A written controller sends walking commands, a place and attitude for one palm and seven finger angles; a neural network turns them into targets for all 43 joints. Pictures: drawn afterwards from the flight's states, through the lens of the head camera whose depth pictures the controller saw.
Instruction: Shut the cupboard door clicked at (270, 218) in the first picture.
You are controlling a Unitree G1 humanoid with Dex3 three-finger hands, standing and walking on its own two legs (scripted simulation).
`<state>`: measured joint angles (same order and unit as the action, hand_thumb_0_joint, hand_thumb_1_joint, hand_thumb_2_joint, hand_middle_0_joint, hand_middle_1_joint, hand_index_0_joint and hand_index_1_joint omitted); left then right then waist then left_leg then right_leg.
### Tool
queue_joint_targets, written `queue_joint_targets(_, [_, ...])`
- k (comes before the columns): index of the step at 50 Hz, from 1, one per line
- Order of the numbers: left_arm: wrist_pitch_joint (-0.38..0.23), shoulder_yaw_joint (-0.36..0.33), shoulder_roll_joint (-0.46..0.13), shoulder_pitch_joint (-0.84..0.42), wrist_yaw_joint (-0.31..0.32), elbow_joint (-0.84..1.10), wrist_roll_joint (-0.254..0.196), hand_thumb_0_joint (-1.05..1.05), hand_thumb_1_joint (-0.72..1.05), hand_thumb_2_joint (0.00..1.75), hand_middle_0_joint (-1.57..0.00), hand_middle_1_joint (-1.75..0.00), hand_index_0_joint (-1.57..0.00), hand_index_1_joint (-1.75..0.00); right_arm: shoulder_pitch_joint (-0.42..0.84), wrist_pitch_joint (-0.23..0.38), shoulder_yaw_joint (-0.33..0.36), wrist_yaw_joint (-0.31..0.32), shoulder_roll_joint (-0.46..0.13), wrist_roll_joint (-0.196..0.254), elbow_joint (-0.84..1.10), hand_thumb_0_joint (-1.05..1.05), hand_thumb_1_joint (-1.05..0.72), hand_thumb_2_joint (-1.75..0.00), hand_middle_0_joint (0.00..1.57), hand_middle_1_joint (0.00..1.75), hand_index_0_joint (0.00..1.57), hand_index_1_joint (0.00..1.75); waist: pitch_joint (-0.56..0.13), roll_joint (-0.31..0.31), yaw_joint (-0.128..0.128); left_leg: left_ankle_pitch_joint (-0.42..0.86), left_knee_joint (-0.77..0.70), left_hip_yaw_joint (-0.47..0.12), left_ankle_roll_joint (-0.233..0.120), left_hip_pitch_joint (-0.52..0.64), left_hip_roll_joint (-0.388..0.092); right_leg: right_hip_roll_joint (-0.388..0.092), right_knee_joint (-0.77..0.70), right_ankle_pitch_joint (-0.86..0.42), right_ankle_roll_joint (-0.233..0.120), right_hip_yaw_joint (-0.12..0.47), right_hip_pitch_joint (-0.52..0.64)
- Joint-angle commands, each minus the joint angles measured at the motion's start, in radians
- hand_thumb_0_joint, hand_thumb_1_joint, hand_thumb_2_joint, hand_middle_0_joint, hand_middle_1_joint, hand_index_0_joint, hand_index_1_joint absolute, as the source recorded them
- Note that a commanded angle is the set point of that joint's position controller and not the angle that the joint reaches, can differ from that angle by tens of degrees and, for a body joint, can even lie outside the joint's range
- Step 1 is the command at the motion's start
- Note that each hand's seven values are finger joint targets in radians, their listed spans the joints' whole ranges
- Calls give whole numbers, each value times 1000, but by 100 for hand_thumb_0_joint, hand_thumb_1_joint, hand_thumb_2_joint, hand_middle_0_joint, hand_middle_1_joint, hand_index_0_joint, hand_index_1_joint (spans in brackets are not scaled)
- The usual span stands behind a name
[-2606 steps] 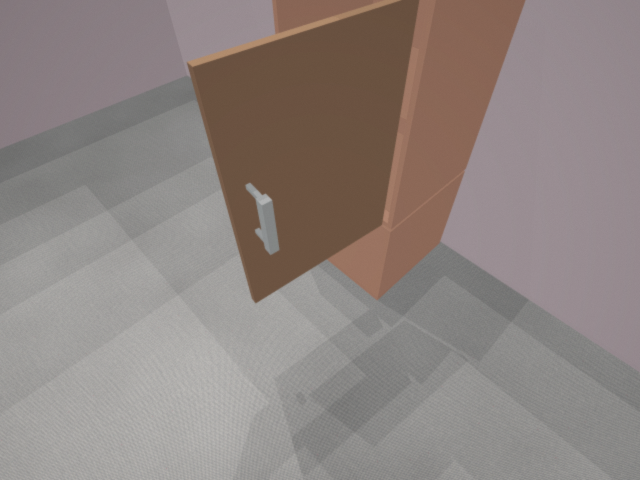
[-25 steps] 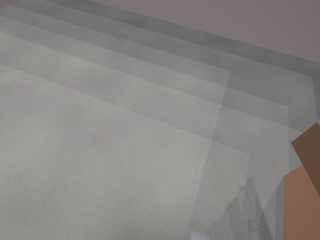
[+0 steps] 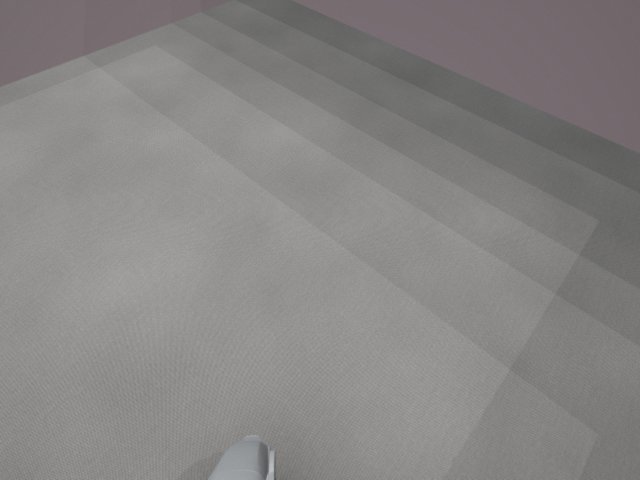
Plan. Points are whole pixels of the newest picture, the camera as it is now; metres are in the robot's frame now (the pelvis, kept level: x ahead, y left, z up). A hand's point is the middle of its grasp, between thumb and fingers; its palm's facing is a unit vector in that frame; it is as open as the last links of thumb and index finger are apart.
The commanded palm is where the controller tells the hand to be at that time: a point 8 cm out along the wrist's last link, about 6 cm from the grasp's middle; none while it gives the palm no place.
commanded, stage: walk to a spot facing it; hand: left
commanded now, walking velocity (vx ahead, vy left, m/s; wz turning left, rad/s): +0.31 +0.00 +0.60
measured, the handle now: out of the picture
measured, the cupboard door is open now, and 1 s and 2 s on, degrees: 26 26 26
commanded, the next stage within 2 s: turn to face it in 0.30 s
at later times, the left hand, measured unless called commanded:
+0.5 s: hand (173, 371) +0.28 +0.25 -0.15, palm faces +0.19 -0.96 -0.23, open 7.4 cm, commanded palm none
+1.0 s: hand (191, 346) +0.34 +0.24 -0.19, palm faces +0.06 -0.98 -0.19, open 7.3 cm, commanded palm none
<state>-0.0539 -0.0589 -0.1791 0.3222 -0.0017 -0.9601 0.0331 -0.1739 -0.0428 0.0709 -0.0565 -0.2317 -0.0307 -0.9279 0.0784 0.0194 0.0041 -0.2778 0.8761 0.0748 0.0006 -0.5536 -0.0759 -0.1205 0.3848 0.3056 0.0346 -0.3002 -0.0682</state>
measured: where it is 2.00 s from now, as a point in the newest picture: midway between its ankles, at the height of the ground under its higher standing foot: (308, 427)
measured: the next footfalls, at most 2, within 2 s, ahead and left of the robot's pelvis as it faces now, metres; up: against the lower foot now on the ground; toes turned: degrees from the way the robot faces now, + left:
left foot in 0.12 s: +0.17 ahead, +0.13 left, +0.00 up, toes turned +10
right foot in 0.56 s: +0.37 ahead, -0.07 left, +0.00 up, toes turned +5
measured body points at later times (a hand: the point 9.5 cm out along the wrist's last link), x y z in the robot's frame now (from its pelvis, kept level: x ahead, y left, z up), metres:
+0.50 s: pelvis +0.19 +0.03 +0.00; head +0.22 +0.04 +0.45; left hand +0.27 +0.30 -0.13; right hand +0.25 -0.20 -0.15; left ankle +0.13 +0.13 -0.74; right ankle +0.32 -0.09 -0.71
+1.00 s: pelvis +0.29 +0.04 -0.01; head +0.33 +0.06 +0.44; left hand +0.33 +0.29 -0.17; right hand +0.40 -0.20 -0.14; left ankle +0.31 +0.15 -0.74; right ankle +0.32 -0.07 -0.73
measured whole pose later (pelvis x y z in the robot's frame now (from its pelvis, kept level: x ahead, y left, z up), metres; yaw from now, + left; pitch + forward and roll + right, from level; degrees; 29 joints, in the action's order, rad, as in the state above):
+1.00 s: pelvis +0.29 +0.04 -0.01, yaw -3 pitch +1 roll -1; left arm 0.06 -0.10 -0.21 0.25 0.00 -0.95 0.02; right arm -0.14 -0.01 0.03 0.03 -0.17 -0.02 -0.90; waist 0.05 0.03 -0.03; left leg -0.27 0.56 0.02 -0.01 -0.31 -0.02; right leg 0.08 0.63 0.34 -0.01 0.09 -0.38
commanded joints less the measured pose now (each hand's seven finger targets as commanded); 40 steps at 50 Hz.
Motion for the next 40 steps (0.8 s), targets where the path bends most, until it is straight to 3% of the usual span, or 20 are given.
queue_joint_targets(1, [-14,-48,-206,81,13,36,-1,0,90,90,-20,-30,-20,-30,134,50,-11,-14,-17,5,127,0,-90,-90,20,30,20,30,-17,122,-39,-28,-170,54,-30,17,23,-278,-68,-424,-111,101,88])
queue_joint_targets(3, [-11,-57,-229,52,10,41,-5,0,90,90,-20,-30,-20,-30,34,59,1,-4,-53,-1,109,0,-90,-90,20,30,20,30,-72,98,28,-35,-253,104,-56,226,83,-263,113,-568,-91,34,37])
queue_joint_targets(4, [-6,-56,-225,48,6,42,-9,0,90,90,-20,-30,-20,-30,-96,61,15,2,-106,-7,75,0,-90,-90,20,30,20,30,-145,27,91,12,-338,85,-69,462,98,-218,341,-511,-57,-9,-75])
queue_joint_targets(5, [-1,-54,-183,58,-8,78,-16,0,90,90,-20,-30,-20,-30,-236,67,50,18,-238,-16,53,0,-90,-90,20,30,20,30,-260,-220,158,-1,-402,-271,-167,745,-127,-105,661,-130,4,-20,-370])
queue_joint_targets(6, [2,-33,-158,-47,-14,157,-16,0,90,90,-20,-30,-20,-30,-335,66,68,36,-331,-4,30,0,-90,-90,20,30,20,30,-283,-299,197,119,-536,-636,-277,830,-342,9,893,314,29,116,-639])
queue_joint_targets(7, [4,-37,-167,-111,-6,189,-13,0,90,90,-20,-30,-20,-30,-314,62,63,45,-340,3,25,0,-90,-90,20,30,20,30,-230,-130,177,-23,-571,-640,-289,700,-392,-18,940,293,8,232,-670])
queue_joint_targets(10, [25,-43,-136,-63,-13,125,0,0,90,90,-20,-30,-20,-30,-75,77,17,64,-191,1,87,0,-90,-90,20,30,20,30,-93,-192,57,-147,-621,-408,-185,373,-227,-64,850,93,11,293,-585])
queue_joint_targets(13, [44,-41,-115,-10,-19,98,2,0,90,90,-20,-30,-20,-30,-46,90,3,66,-156,4,84,0,-90,-90,20,30,20,30,-82,-153,8,-15,-640,-305,-181,318,-155,-34,749,-8,25,277,-523])
queue_joint_targets(19, [44,-33,-116,-142,-22,157,-3,0,90,90,-20,-30,-20,-30,-101,92,9,62,-137,7,41,0,-90,-90,20,30,20,30,-43,-117,17,106,-655,-281,-204,358,-129,-3,495,-107,43,270,-515])
queue_joint_targets(21, [43,-21,-98,-156,-18,158,-5,0,90,90,-20,-30,-20,-30,-119,90,5,66,-113,5,22,0,-90,-90,20,30,20,30,-54,-108,16,234,-620,-244,-200,388,-128,17,397,-123,37,257,-463])
queue_joint_targets(24, [35,-3,-81,-120,-10,128,-6,0,90,90,-20,-30,-20,-30,-133,88,0,79,-87,6,-17,0,-90,-90,20,30,20,30,-56,-119,0,353,-526,-185,-167,378,-129,63,254,-159,5,237,-293])
queue_joint_targets(26, [30,-9,-99,-23,-5,80,-7,0,90,90,-20,-30,-20,-30,-133,82,-7,80,-75,10,-37,0,-90,-90,20,30,20,30,-65,-67,-44,278,-428,-126,-107,312,-88,83,137,-241,-14,238,-94])
queue_joint_targets(27, [21,-18,-143,41,-1,58,-6,0,90,90,-20,-30,-20,-30,-151,83,-11,77,-55,15,-45,0,-90,-90,20,30,20,30,-83,10,-69,160,-317,-87,-66,246,-39,29,96,-339,-37,331,23])
queue_joint_targets(28, [13,-28,-197,97,6,39,0,0,90,90,-20,-30,-20,-30,-192,84,-14,71,-22,18,-40,0,-90,-90,20,30,20,30,-125,159,-73,-78,-128,-12,-25,134,76,-130,44,-500,-126,556,121])
queue_joint_targets(29, [12,-33,-248,122,8,38,-5,0,90,90,-20,-30,-20,-30,-222,75,-13,76,-15,22,-26,0,-90,-90,20,30,20,30,-135,216,-59,-384,81,15,-1,99,116,-289,-43,-651,-236,705,111])
queue_joint_targets(30, [9,-34,-223,76,15,38,-12,0,90,90,-20,-30,-20,-30,-215,66,-18,86,-24,17,-35,0,-90,-90,20,30,20,30,-183,300,-42,-379,168,-71,7,81,67,-265,-62,-683,-275,749,94])
queue_joint_targets(31, [19,-31,-195,25,22,47,-14,0,90,90,-20,-30,-20,-30,-161,63,-16,89,-48,21,-31,0,-90,-90,20,30,20,30,-141,262,-42,-332,216,-84,16,52,48,-247,-72,-663,-294,732,50])
queue_joint_targets(32, [27,-31,-171,-14,26,55,-15,0,90,90,-20,-30,-20,-30,-120,57,-15,88,-42,22,-33,0,-90,-90,20,30,20,30,-126,148,-31,-262,230,-92,25,53,31,-204,-64,-657,-282,646,8])
queue_joint_targets(34, [35,-37,-159,-62,30,64,-12,0,90,90,-20,-30,-20,-30,-111,45,-21,83,-11,22,-37,0,-90,-90,20,30,20,30,-158,62,-7,-200,182,-74,35,103,17,-154,-52,-618,-256,551,-57])
queue_joint_targets(40, [51,-56,-172,-65,23,68,-4,0,90,90,-20,-30,-20,-30,-58,26,-13,83,0,16,13,0,-90,-90,20,30,20,30,-163,91,-15,-134,-31,-55,54,128,54,-92,-63,-461,-227,585,-96])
